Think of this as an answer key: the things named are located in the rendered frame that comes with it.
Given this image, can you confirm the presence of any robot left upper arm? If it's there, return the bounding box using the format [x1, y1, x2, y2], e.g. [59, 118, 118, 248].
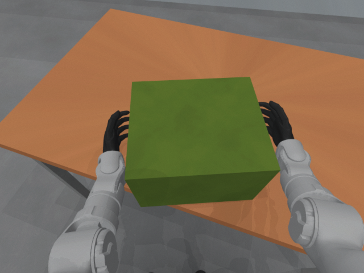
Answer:
[49, 227, 119, 273]

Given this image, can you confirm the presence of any left robot hand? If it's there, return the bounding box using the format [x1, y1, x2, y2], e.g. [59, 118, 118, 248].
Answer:
[103, 110, 130, 153]

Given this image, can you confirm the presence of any left robot forearm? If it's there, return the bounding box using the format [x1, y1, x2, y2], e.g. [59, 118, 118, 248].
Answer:
[48, 151, 126, 273]

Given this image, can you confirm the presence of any robot right upper arm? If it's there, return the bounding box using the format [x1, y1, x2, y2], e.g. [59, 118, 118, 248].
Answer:
[288, 197, 364, 273]

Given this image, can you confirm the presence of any right robot forearm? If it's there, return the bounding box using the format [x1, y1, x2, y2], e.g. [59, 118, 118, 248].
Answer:
[275, 139, 364, 248]

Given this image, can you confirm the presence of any right robot hand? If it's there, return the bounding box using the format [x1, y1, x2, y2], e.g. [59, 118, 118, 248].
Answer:
[258, 101, 294, 147]

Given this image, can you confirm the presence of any table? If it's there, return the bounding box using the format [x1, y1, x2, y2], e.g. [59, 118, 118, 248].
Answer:
[0, 9, 364, 273]

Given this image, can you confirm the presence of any carton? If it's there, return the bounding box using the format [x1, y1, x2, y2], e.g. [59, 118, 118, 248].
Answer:
[125, 77, 280, 207]

